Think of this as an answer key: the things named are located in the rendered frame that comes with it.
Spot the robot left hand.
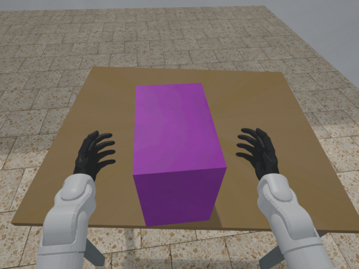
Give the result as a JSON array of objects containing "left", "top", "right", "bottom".
[{"left": 73, "top": 131, "right": 116, "bottom": 181}]

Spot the table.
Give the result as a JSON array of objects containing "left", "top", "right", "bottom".
[{"left": 10, "top": 66, "right": 359, "bottom": 269}]

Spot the robot right hand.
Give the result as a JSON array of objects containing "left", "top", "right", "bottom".
[{"left": 236, "top": 128, "right": 279, "bottom": 180}]

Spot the carton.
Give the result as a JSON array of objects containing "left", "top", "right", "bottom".
[{"left": 133, "top": 83, "right": 227, "bottom": 227}]

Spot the robot right forearm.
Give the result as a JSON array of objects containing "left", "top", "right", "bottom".
[{"left": 257, "top": 173, "right": 339, "bottom": 269}]

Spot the robot left forearm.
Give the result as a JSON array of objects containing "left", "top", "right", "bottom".
[{"left": 35, "top": 174, "right": 96, "bottom": 269}]

